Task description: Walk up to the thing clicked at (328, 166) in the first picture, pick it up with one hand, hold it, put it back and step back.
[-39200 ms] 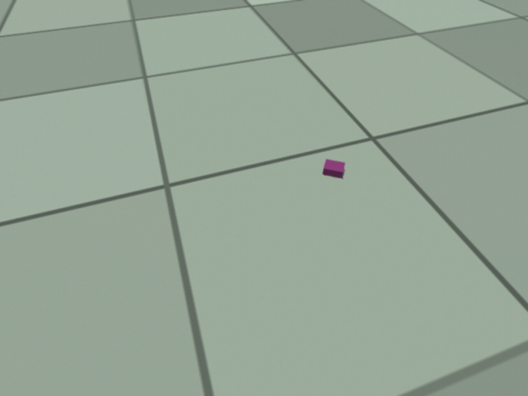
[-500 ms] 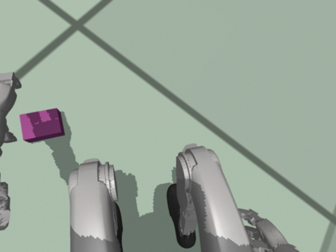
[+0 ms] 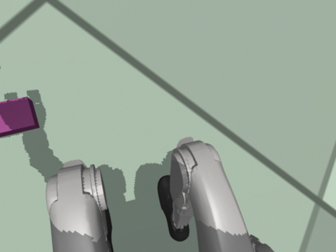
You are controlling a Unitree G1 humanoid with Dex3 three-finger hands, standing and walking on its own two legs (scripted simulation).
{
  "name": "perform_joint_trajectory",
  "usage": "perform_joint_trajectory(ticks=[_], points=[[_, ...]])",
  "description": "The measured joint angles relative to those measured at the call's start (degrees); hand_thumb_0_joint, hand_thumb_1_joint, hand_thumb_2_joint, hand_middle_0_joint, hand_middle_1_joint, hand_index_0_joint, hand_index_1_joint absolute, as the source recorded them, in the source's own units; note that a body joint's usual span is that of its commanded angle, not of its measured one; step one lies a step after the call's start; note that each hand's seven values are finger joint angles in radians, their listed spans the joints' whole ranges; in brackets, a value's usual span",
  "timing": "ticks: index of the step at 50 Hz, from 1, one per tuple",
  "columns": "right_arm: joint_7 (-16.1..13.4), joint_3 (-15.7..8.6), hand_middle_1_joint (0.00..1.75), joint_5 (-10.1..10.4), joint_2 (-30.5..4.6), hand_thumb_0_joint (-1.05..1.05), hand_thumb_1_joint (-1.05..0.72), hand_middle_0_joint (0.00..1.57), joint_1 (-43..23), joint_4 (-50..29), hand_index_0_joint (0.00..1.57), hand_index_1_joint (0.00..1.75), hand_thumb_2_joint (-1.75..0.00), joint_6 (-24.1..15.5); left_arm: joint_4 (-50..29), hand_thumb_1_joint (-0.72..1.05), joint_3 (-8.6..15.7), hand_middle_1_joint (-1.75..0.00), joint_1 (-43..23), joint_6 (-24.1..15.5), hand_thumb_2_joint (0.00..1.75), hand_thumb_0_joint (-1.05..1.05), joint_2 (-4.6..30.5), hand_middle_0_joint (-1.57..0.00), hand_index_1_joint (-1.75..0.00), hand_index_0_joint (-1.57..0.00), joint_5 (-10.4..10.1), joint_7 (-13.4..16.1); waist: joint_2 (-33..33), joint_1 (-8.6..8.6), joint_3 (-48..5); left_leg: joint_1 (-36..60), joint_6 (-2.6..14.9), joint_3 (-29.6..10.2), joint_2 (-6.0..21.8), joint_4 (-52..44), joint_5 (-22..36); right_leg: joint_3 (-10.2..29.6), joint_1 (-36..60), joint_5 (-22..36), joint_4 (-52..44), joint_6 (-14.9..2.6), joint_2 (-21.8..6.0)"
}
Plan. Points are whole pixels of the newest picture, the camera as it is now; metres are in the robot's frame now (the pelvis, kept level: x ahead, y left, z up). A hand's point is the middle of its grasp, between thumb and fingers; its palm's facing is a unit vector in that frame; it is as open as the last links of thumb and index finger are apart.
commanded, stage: home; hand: left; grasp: from above
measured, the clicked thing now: (12, 117) +0.46 +0.33 -0.30
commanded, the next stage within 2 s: none
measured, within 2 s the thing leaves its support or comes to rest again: neither
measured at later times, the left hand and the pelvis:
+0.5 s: hand out of the picture +0.31 +0.28 +0.04, palm faces -0.23 -0.69 -0.68, open 7.8 cm; pelvis +0.00 +0.00 +0.15, yaw +5 degrees
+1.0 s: hand out of the picture +0.24 +0.22 +0.26, palm faces +0.18 -0.95 -0.26, open 7.4 cm; pelvis +0.05 +0.00 +0.34, yaw +8 degrees
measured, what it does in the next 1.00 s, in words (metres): rises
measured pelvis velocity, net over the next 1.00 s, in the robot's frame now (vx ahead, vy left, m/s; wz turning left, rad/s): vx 0.05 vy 0.00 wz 0.15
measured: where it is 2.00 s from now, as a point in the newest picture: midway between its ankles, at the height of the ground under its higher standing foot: (140, 233)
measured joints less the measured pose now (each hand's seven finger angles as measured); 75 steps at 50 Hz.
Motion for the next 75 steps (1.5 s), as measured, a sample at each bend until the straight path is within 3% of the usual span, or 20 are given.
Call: perform_joint_trajectory(ticks=[4, 8, 11, 16, 20, 23, 27, 30, 36, 40, 48, 55, 64, 75], points=[[0.6, -2.2, 0.30, 0.9, 1.2, 0.00, -0.89, 0.21, 0.9, -0.2, 0.20, 0.30, -0.89, 0.0, -6.7, -0.28, 1.4, -0.82, 3.6, 2.5, 0.94, 0.00, -2.7, -0.20, -0.81, -0.18, -3.5, -0.7, 0.8, 0.99, -2.4, 1.2, -0.10, 0.6, 0.0, -1.5, -0.9, 0.5, 0.8, -1.0, -1.0, -0.13, -0.1], [1.2, -4.7, 0.30, 2.4, 1.3, 0.00, -0.89, 0.21, 1.0, -0.7, 0.20, 0.30, -0.89, 0.1, -12.0, -0.09, 0.5, -0.67, 6.8, 6.2, 0.89, 0.00, -5.8, -0.22, -0.67, -0.20, -9.6, -4.5, 2.5, 3.05, -5.5, 3.8, -0.13, 1.1, 0.0, -4.9, -1.5, 1.1, 3.0, -1.7, -3.8, -0.22, -0.2], [1.2, -6.1, 0.30, 4.1, 0.6, 0.00, -0.89, 0.21, 0.5, -1.4, 0.20, 0.30, -0.89, 0.9, -18.4, 0.08, -1.0, -0.57, 11.8, 9.8, 0.87, 0.00, -8.8, -0.22, -0.58, -0.20, -16.4, -9.1, 4.0, 5.00, -7.8, 7.2, -0.01, 1.8, 0.2, -8.7, -1.6, 1.8, 6.1, -2.0, -7.2, -0.16, -0.1], [-0.4, -7.0, 0.30, 6.5, -0.6, 0.00, -0.90, 0.21, -0.9, -3.5, 0.20, 0.30, -0.90, 1.9, -30.8, 0.39, -3.4, -0.48, 22.4, 15.0, 0.91, 0.00, -14.0, -0.23, -0.48, -0.21, -30.3, -17.3, 4.6, 8.05, -9.6, 15.1, 0.06, 3.1, 0.7, -16.4, -1.1, 3.2, 13.0, -1.4, -14.0, -0.21, 0.3], [-2.4, -7.7, 0.30, 7.8, -0.9, 0.00, -0.90, 0.21, -2.2, -4.9, 0.20, 0.30, -0.90, 1.6, -40.5, 0.62, -4.6, -0.41, 30.5, 16.8, 0.92, 0.00, -17.7, -0.23, -0.41, -0.22, -39.4, -21.5, 3.4, 10.05, -10.3, 21.2, -0.30, 3.3, 0.8, -22.1, 0.0, 3.5, 18.8, -0.4, -19.2, -0.59, 0.4], [-4.0, -8.3, 0.30, 8.5, -0.8, 0.00, -0.90, 0.21, -3.3, -5.9, 0.20, 0.30, -0.90, 1.0, -46.6, 0.73, -4.9, -0.37, 35.9, 16.9, 0.92, 0.01, -20.3, -0.23, -0.37, -0.22, -44.0, -22.1, 2.6, 11.00, -10.8, 25.3, -0.62, 3.2, 0.6, -25.8, 0.9, 3.4, 23.0, 0.2, -22.7, -0.86, 0.2], [-5.9, -8.5, 0.30, 9.5, -0.4, 0.01, -0.90, 0.20, -5.4, -7.1, 0.20, 0.30, -0.90, 0.4, -52.0, 0.82, -4.7, -0.34, 41.6, 18.4, 0.91, 0.01, -23.2, -0.22, -0.33, -0.21, -48.0, -20.9, 2.1, 11.54, -11.0, 30.9, -0.93, 3.0, 0.3, -30.4, 1.9, 3.4, 28.7, 1.0, -27.2, -1.07, 0.0], [-7.2, -8.3, 0.30, 10.1, 0.2, 0.01, -0.90, 0.20, -6.6, -8.0, 0.20, 0.30, -0.90, -0.2, -55.2, 0.85, -4.6, -0.32, 45.3, 21.2, 0.91, 0.01, -25.0, -0.22, -0.32, -0.21, -51.7, -20.0, 2.2, 11.75, -11.2, 35.5, -1.04, 3.0, 0.3, -34.2, 2.7, 3.4, 33.3, 1.7, -30.9, -1.11, 0.0], [-9.6, -6.7, 0.30, 10.8, 2.3, 0.01, -0.90, 0.20, -6.4, -9.2, 0.20, 0.30, -0.90, -1.8, -61.6, 0.89, -5.5, -0.31, 53.1, 28.1, 0.91, 0.01, -28.0, -0.21, -0.30, -0.21, -61.8, -19.2, 2.5, 11.82, -11.3, 46.3, -1.19, 3.1, 0.6, -43.1, 4.1, 3.7, 43.9, 3.1, -39.5, -1.24, 0.2], [-11.2, -5.6, 0.30, 11.1, 3.4, 0.01, -0.90, 0.21, -4.5, -9.5, 0.20, 0.30, -0.90, -3.0, -65.4, 0.90, -6.3, -0.31, 58.1, 31.6, 0.90, 0.01, -30.0, -0.21, -0.30, -0.21, -66.9, -18.8, 2.7, 11.55, -11.3, 54.3, -1.29, 3.0, 0.7, -49.6, 5.0, 3.7, 52.0, 3.9, -46.1, -1.34, 0.3], [-14.8, -4.4, 0.30, 11.2, 4.3, 0.01, -0.90, 0.21, 1.2, -9.0, 0.20, 0.30, -0.90, -4.8, -70.6, 0.90, -5.5, -0.30, 66.3, 36.8, 0.90, 0.01, -34.1, -0.21, -0.30, -0.20, -73.7, -17.5, 3.0, 10.69, -11.3, 70.3, -1.40, 3.0, 1.0, -62.9, 7.2, 3.9, 68.1, 6.1, -59.6, -1.51, 0.5], [-17.5, -4.6, 0.30, 10.8, 3.8, 0.01, -0.90, 0.21, 5.9, -9.9, 0.20, 0.30, -0.90, -6.3, -77.8, 0.91, -5.6, -0.30, 74.4, 40.6, 0.90, 0.01, -36.5, -0.21, -0.30, -0.20, -77.0, -17.8, 3.7, 10.40, -11.0, 83.2, -1.35, 3.1, 1.4, -73.6, 9.4, 4.1, 81.1, 8.6, -70.7, -1.49, 0.8], [-19.0, -5.4, 0.30, 9.9, 3.6, 0.01, -0.90, 0.21, 7.7, -11.3, 0.20, 0.30, -0.90, -8.5, -85.2, 0.91, -7.1, -0.30, 82.7, 42.4, 0.90, 0.01, -37.4, -0.20, -0.30, -0.20, -77.0, -19.1, 4.7, 11.33, -11.5, 93.2, -1.20, 3.5, 1.3, -81.5, 11.1, 4.6, 91.1, 10.3, -78.5, -1.42, 0.8], [-19.0, -5.1, 0.30, 9.0, 3.7, 0.01, -0.90, 0.21, 5.1, -11.4, 0.20, 0.30, -0.90, -11.3, -83.7, 0.91, -7.2, -0.30, 81.6, 42.7, 0.90, 0.01, -37.4, -0.20, -0.30, -0.20, -76.3, -21.0, 3.6, 12.72, -9.8, 95.6, -1.48, 3.0, 1.0, -82.7, 11.7, 4.1, 93.5, 10.3, -79.1, -1.64, 0.4]])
